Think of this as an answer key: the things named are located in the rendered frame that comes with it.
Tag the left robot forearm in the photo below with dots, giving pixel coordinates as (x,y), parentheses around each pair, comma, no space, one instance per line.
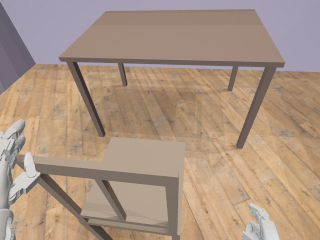
(6,229)

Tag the robot left hand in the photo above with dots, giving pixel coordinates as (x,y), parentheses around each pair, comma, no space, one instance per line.
(10,146)

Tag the chair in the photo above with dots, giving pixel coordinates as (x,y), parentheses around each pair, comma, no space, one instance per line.
(138,186)

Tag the table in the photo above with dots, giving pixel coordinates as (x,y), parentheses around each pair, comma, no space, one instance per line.
(208,37)

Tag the robot right hand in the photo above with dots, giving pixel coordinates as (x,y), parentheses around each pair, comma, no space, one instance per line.
(265,230)

